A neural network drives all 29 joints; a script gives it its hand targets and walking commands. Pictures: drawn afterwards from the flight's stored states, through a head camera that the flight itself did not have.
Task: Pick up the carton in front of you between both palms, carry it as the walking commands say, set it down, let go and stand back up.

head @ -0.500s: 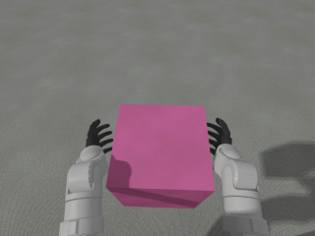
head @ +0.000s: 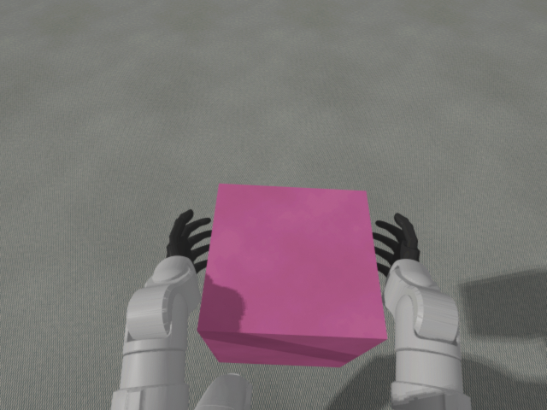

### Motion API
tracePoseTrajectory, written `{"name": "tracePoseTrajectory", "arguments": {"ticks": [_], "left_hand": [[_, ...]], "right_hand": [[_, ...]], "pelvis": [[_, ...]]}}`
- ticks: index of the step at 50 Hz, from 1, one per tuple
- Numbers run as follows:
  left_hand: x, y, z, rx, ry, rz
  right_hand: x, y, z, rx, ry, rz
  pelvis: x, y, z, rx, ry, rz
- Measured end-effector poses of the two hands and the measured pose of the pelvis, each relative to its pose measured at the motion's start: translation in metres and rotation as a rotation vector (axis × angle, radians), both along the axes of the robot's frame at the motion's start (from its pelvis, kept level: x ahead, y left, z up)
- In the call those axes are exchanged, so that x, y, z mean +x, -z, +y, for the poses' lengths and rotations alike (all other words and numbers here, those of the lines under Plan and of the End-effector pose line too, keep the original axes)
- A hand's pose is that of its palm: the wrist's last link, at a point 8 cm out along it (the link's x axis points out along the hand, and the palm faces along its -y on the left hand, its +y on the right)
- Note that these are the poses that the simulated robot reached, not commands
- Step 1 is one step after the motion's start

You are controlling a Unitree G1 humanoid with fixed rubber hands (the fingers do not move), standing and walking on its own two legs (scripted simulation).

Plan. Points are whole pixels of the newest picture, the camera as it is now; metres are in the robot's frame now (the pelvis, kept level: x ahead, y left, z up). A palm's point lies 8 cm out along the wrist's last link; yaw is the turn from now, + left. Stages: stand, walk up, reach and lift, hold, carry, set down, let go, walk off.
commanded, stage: carry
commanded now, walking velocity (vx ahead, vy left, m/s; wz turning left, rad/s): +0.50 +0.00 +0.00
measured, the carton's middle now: (285, 284) +0.31 +0.02 -0.02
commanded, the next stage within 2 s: none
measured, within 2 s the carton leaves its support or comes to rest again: neither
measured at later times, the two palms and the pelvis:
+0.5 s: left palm (209, 89) +0.64 +0.20 +0.11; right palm (372, 97) +0.62 -0.11 +0.12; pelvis +0.35 +0.06 +0.03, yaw -2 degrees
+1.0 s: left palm (248, 33) +0.87 +0.15 +0.11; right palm (378, 37) +0.89 -0.15 +0.10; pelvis +0.67 +0.00 +0.03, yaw +2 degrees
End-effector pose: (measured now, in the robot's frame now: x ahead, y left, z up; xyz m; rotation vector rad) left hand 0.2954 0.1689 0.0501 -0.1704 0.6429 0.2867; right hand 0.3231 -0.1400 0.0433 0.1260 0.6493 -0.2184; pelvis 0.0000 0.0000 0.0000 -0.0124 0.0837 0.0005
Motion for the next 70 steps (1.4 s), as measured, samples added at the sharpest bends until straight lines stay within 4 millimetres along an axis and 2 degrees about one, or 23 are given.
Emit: {"name": "tracePoseTrajectory", "arguments": {"ticks": [5, 11, 15, 21, 27, 31, 36, 39, 44, 48, 52, 57, 61, 65, 67, 70], "left_hand": [[0.075, -0.002, 0.008, 0.008, 0.023, -0.008], [0.191, -0.008, 0.021, 0.018, 0.078, -0.087], [0.249, -0.020, 0.026, 0.027, 0.108, -0.080], [0.309, -0.045, 0.027, 0.003, 0.143, -0.069], [0.356, -0.059, 0.027, 0.014, 0.154, -0.086], [0.390, -0.054, 0.018, 0.012, 0.150, -0.068], [0.443, -0.033, -0.001, 0.030, 0.136, -0.037], [0.473, -0.021, -0.008, 0.045, 0.121, 0.027], [0.510, -0.033, -0.011, 0.040, 0.078, 0.067], [0.552, -0.049, -0.014, 0.048, 0.077, 0.039], [0.600, -0.061, -0.014, 0.053, 0.099, 0.004], [0.670, -0.068, -0.005, 0.050, 0.124, -0.040], [0.733, -0.058, 0.012, 0.035, 0.131, -0.057], [0.798, -0.038, 0.032, 0.007, 0.134, -0.048], [0.821, -0.031, 0.036, -0.007, 0.141, -0.007], [0.846, -0.032, 0.036, -0.009, 0.168, 0.032]], "right_hand": [[0.068, -0.002, 0.008, -0.004, 0.007, -0.009], [0.164, -0.016, 0.020, -0.034, 0.046, -0.089], [0.212, -0.032, 0.026, -0.038, 0.062, -0.086], [0.264, -0.058, 0.031, -0.019, 0.053, -0.077], [0.317, -0.076, 0.033, -0.049, 0.003, -0.090], [0.357, -0.068, 0.026, -0.042, -0.020, -0.071], [0.416, -0.038, 0.007, -0.008, -0.033, -0.043], [0.452, -0.023, 0.000, 0.007, -0.053, 0.020], [0.502, -0.034, -0.002, 0.002, -0.097, 0.058], [0.544, -0.050, -0.005, -0.001, -0.104, 0.030], [0.586, -0.061, -0.005, -0.001, -0.085, -0.004], [0.648, -0.069, 0.003, -0.003, -0.054, -0.046], [0.709, -0.065, 0.020, -0.016, -0.043, -0.062], [0.771, -0.051, 0.040, -0.050, -0.044, -0.050], [0.792, -0.047, 0.045, -0.060, -0.040, -0.009], [0.810, -0.049, 0.044, -0.057, -0.012, 0.032]], "pelvis": [[0.074, -0.006, 0.012, 0.005, 0.001, 0.010], [0.176, 0.007, 0.040, 0.010, 0.015, -0.008], [0.225, -0.004, 0.052, 0.004, 0.035, -0.002], [0.299, -0.027, 0.060, -0.034, 0.044, 0.014], [0.380, -0.029, 0.052, -0.038, 0.027, 0.005], [0.438, -0.020, 0.041, -0.022, 0.018, -0.008], [0.518, 0.005, 0.020, -0.007, -0.007, -0.039], [0.552, 0.006, 0.009, -0.015, -0.021, -0.038], [0.600, -0.014, -0.001, 0.012, -0.034, -0.037], [0.643, -0.025, -0.003, 0.034, -0.029, -0.033], [0.689, -0.029, 0.001, 0.041, -0.020, -0.032], [0.754, -0.023, 0.015, 0.031, -0.008, -0.033], [0.813, -0.010, 0.032, 0.017, 0.002, -0.034], [0.866, 0.006, 0.051, 0.029, 0.016, -0.037], [0.881, 0.002, 0.056, 0.026, 0.027, -0.030], [0.902, -0.009, 0.062, 0.016, 0.037, -0.022]]}}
